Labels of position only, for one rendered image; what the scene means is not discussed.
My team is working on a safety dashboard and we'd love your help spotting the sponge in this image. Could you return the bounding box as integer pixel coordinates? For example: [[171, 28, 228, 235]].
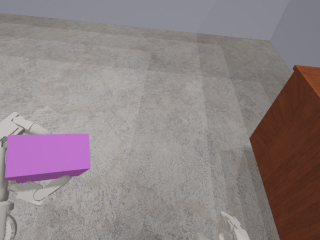
[[5, 133, 91, 184]]

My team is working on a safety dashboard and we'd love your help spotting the left robot hand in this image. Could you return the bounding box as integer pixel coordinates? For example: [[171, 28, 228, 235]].
[[0, 112, 72, 205]]

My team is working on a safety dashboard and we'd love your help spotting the robot left forearm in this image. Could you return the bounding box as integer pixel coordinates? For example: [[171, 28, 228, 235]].
[[0, 201, 17, 240]]

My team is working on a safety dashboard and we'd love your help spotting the table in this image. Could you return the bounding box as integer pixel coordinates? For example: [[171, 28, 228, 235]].
[[249, 65, 320, 240]]

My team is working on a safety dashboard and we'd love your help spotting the right robot hand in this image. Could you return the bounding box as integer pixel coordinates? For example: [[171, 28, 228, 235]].
[[218, 211, 250, 240]]

